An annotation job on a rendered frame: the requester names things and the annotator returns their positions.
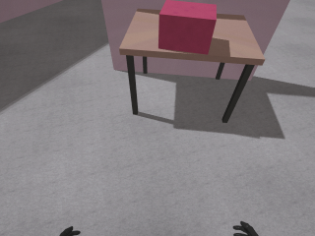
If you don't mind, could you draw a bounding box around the robot left hand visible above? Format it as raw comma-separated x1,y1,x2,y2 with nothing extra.
59,226,81,236

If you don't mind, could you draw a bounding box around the carton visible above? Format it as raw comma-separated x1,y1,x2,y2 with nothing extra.
158,0,217,55

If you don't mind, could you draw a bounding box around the robot right hand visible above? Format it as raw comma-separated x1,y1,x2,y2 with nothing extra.
232,221,259,236

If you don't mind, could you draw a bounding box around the table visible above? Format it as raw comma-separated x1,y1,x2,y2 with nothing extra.
119,8,266,123

